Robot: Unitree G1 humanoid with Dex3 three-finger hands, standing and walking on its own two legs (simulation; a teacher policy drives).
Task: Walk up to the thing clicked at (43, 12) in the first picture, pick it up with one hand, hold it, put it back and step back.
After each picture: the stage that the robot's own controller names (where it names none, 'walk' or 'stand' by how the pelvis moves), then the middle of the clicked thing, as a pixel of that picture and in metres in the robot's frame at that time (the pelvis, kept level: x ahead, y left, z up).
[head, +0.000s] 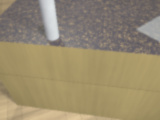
stand; (49, 16) +0.73 +0.17 +0.10
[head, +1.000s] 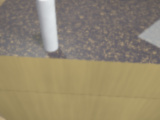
walk; (48, 25) +0.63 +0.15 +0.11
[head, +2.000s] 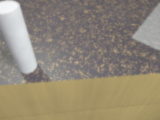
stand; (18, 42) +0.45 +0.23 +0.13
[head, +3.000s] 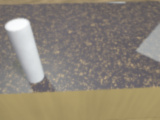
stand; (28, 54) +0.45 +0.21 +0.11
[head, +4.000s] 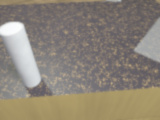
stand; (23, 58) +0.42 +0.22 +0.10
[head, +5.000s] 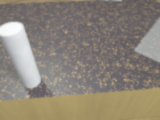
stand; (23, 59) +0.42 +0.22 +0.10
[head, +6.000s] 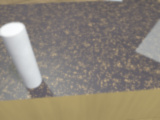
stand; (24, 59) +0.42 +0.21 +0.10
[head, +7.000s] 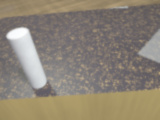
rise first; (29, 61) +0.43 +0.24 +0.11
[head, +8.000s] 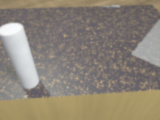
go down; (22, 59) +0.43 +0.22 +0.11
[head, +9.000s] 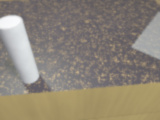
go down; (21, 54) +0.44 +0.21 +0.12
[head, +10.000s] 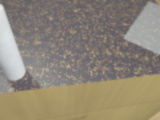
close in; (4, 47) +0.43 +0.22 +0.13
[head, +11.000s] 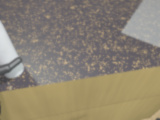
close; out of the picture +0.44 +0.24 +0.15
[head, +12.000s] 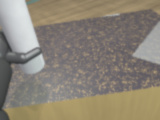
lift; (19, 30) +0.34 +0.15 +0.33
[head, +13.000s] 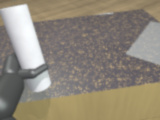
hold; (28, 50) +0.37 +0.16 +0.23
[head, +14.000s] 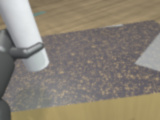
hold; (22, 26) +0.33 +0.15 +0.36
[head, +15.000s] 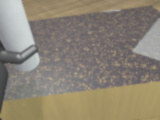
hold; (12, 26) +0.31 +0.16 +0.34
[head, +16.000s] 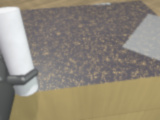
crouch; (17, 55) +0.36 +0.19 +0.20
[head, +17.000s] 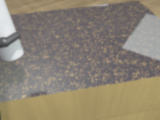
lower; out of the picture +0.44 +0.23 +0.29
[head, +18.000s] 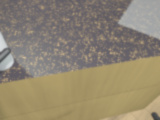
lower; out of the picture +0.47 +0.25 +0.16
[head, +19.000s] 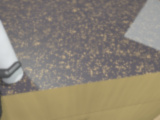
lower; out of the picture +0.42 +0.24 +0.15
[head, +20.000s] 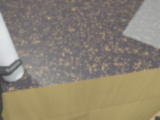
lower; (0, 46) +0.43 +0.24 +0.15
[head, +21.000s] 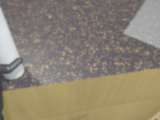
lower; (1, 44) +0.44 +0.23 +0.15
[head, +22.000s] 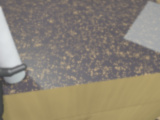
open; (3, 49) +0.43 +0.24 +0.15
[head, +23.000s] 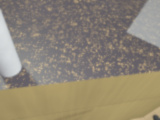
rise; out of the picture +0.42 +0.23 +0.16
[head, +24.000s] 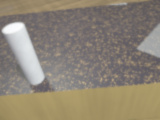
sink last; (26, 56) +0.44 +0.25 +0.13
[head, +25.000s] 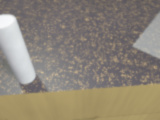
stand; (16, 54) +0.42 +0.24 +0.12
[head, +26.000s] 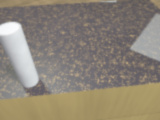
stand; (21, 58) +0.43 +0.23 +0.11
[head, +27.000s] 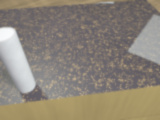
stand; (16, 64) +0.41 +0.24 +0.10
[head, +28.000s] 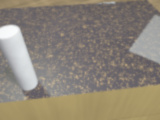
stand; (20, 61) +0.42 +0.23 +0.10
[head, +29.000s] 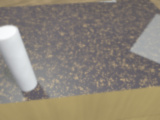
stand; (18, 62) +0.41 +0.23 +0.10
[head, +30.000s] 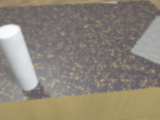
stand; (20, 61) +0.41 +0.23 +0.10
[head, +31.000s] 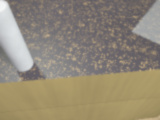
walk; (12, 41) +0.45 +0.24 +0.12
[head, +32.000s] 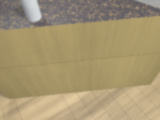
walk; out of the picture +0.73 +0.27 +0.13
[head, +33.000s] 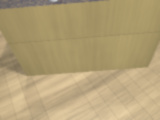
stand; out of the picture +1.05 +0.22 +0.12
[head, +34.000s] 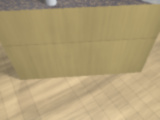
stand; out of the picture +1.05 +0.21 +0.12
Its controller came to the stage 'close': yes
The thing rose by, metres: 0.25
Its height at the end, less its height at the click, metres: +0.00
